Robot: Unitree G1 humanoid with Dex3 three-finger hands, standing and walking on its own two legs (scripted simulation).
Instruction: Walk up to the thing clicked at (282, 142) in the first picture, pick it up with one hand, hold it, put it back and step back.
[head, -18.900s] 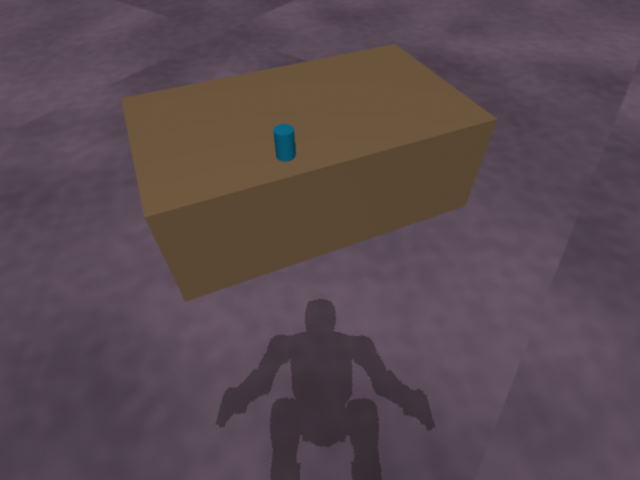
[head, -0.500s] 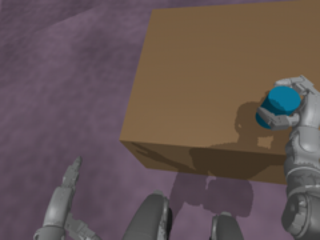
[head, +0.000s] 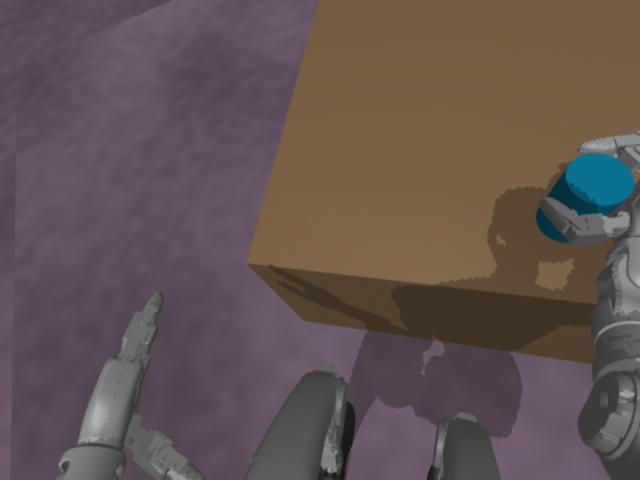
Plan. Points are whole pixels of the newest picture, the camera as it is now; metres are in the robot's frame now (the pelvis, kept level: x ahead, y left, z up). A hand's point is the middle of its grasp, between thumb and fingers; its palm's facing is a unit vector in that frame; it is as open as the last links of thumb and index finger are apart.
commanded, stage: lower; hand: right
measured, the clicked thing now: (579, 201) +0.49 -0.19 -0.03
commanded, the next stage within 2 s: loosen in 1.16 s
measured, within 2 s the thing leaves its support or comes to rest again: rests again in 0.96 s
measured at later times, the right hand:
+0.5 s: hand (566, 215) +0.50 -0.19 -0.08, palm faces +0.16 +0.99 +0.00, open 9.5 cm
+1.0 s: hand (560, 223) +0.50 -0.19 -0.11, palm faces +0.16 +0.99 +0.00, open 9.5 cm
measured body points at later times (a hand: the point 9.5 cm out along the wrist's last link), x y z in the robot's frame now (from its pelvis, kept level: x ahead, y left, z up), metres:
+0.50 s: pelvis -0.02 +0.00 -0.04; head +0.17 -0.06 +0.36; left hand +0.15 +0.26 +0.05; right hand +0.48 -0.24 -0.07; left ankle +0.08 +0.13 -0.60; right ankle +0.00 -0.12 -0.60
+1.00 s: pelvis -0.02 +0.00 -0.06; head +0.17 -0.07 +0.34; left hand +0.15 +0.25 +0.06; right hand +0.49 -0.24 -0.10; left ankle +0.08 +0.13 -0.60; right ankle +0.00 -0.12 -0.60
